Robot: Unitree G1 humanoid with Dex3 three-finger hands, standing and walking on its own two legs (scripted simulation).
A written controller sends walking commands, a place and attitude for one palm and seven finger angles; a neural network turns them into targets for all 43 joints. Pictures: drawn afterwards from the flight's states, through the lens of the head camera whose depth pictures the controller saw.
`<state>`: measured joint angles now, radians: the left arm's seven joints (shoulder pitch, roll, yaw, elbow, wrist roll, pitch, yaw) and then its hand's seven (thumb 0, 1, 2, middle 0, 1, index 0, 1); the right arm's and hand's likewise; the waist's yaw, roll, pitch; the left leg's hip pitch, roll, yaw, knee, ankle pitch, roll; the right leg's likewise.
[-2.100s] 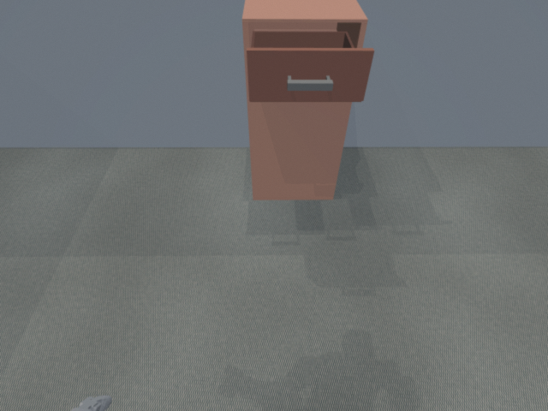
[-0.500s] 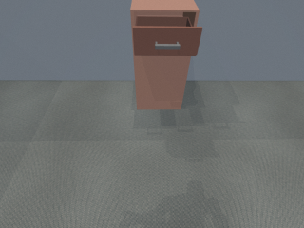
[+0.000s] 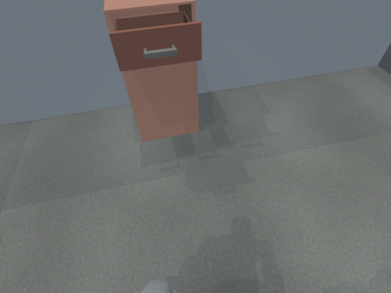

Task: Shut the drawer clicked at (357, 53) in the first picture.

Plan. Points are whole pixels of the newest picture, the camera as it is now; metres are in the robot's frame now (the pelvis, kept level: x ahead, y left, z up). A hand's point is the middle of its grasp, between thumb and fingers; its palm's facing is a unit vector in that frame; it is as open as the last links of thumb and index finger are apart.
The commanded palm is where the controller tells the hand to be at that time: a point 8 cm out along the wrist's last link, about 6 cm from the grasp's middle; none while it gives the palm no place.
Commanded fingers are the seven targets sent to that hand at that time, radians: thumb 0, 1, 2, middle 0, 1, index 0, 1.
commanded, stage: walk to a spot facing it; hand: left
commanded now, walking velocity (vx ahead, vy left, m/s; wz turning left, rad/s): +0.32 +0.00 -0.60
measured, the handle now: (160, 51) +0.98 +0.26 +0.01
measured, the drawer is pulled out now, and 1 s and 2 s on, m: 0.23 0.23 0.23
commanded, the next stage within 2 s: none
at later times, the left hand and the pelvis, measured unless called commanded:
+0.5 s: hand (91, 292) +0.14 +0.28 -0.19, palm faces -0.14 -0.97 -0.18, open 7.4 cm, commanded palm none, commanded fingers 0.00 0.90 0.90 -0.20 -0.30 -0.20 -0.30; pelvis +0.14 +0.09 -0.01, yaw -17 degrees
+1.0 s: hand (167, 179) +0.48 +0.16 -0.18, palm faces -0.58 -0.81 -0.12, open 7.4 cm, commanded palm none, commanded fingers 0.00 0.90 0.90 -0.20 -0.30 -0.20 -0.30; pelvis +0.30 +0.08 -0.01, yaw -35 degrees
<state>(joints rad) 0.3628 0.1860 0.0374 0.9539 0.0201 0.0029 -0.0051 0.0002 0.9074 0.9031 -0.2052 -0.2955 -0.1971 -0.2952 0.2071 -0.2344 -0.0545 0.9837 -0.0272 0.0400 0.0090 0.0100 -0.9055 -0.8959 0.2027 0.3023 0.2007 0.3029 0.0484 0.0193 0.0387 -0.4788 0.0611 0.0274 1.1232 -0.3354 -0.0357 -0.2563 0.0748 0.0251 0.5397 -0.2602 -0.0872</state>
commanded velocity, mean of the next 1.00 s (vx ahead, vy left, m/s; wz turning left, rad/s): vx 0.21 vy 0.00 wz -0.58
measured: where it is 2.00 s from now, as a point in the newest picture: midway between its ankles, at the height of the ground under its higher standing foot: (188, 260)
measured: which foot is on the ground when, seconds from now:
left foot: up 0.00-0.42, down 0.44-1.00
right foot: down 0.00-0.44, up 0.46-1.00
